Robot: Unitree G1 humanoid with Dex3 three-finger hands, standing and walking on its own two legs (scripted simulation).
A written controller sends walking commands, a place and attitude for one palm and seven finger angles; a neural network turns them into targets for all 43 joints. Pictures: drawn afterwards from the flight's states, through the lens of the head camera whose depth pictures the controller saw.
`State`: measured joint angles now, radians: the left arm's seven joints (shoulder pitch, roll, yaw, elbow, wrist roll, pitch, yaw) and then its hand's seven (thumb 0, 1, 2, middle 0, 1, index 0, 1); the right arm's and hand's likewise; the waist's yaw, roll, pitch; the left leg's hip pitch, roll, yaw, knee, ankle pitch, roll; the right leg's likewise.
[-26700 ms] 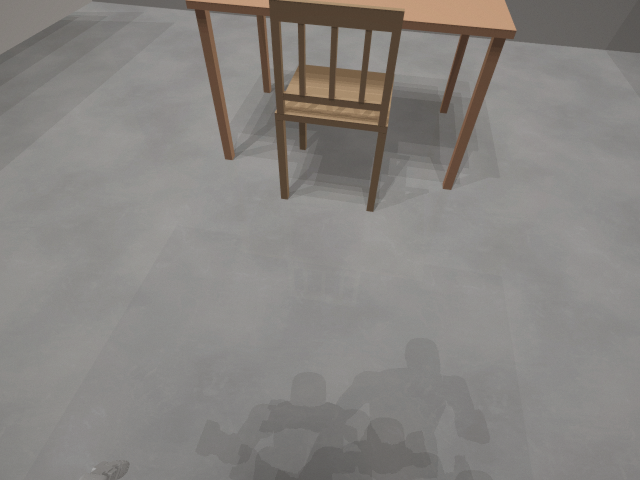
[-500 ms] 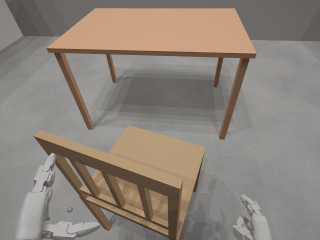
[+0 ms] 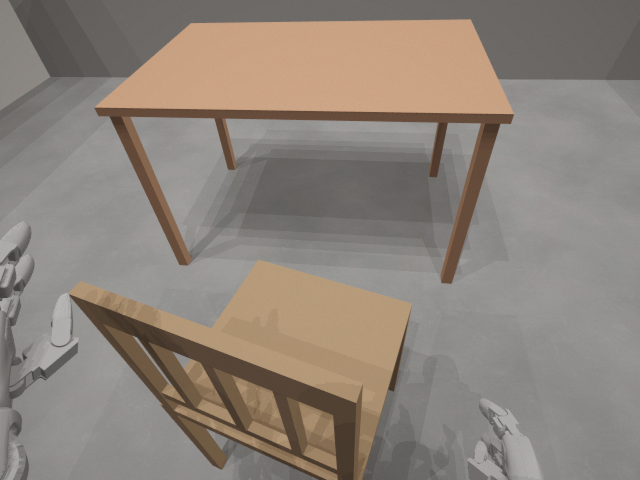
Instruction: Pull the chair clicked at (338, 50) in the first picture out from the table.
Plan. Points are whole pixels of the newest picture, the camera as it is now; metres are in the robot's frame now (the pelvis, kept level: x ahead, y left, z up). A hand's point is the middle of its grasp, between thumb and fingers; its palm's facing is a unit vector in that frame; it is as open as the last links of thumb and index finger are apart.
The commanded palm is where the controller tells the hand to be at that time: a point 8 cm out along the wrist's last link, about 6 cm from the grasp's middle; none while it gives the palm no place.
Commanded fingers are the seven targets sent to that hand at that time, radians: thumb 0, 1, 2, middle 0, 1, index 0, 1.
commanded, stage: draw the hand back to the body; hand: left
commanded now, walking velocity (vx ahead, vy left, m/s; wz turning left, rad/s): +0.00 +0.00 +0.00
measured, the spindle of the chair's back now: (230, 394) +0.26 +0.19 -0.12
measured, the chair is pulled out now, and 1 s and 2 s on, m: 0.57 0.57 0.57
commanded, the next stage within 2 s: step back with the hand held close in 0.30 s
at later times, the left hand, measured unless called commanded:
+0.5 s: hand (78, 340) +0.19 +0.26 +0.16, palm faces +0.47 -0.77 -0.43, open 7.4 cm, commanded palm +0.13 +0.29 +0.18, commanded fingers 0.00 0.90 0.90 -0.20 -0.30 -0.20 -0.30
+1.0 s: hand (43, 408) +0.13 +0.26 +0.15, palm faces +0.41 -0.76 -0.50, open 7.4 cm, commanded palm +0.07 +0.30 +0.18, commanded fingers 0.00 0.90 0.90 -0.20 -0.30 -0.20 -0.30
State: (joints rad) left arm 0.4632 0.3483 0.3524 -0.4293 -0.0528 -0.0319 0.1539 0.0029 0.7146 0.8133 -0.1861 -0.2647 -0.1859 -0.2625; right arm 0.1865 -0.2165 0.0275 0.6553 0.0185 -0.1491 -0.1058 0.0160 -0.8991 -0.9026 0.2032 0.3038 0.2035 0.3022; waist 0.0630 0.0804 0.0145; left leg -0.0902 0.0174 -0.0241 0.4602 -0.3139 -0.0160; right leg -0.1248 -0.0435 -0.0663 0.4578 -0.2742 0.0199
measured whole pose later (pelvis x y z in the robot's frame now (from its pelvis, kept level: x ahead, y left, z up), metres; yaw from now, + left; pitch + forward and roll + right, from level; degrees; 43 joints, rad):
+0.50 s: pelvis -0.01 -0.01 +0.00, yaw +0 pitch -3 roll -1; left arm 0.46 0.33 0.36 -0.40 -0.06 -0.06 0.13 0.01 0.88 0.90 -0.21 -0.30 -0.21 -0.30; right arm 0.17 -0.22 0.02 0.63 0.02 -0.11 -0.09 0.02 -0.90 -0.90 0.20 0.30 0.20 0.30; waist 0.05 0.09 0.02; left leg -0.11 0.03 -0.03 0.46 -0.30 -0.03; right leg -0.14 -0.03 -0.07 0.44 -0.26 0.01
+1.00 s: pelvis -0.07 +0.00 -0.01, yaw +0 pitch +1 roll +0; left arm 0.58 0.40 0.39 -0.50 -0.05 -0.12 0.17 0.01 0.88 0.90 -0.21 -0.30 -0.21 -0.30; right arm 0.17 -0.21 0.00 0.59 0.02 -0.03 -0.10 0.02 -0.90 -0.90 0.20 0.30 0.20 0.30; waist 0.01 0.03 0.03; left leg -0.31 0.02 -0.03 0.54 -0.24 -0.02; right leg -0.33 -0.04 -0.07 0.51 -0.18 0.01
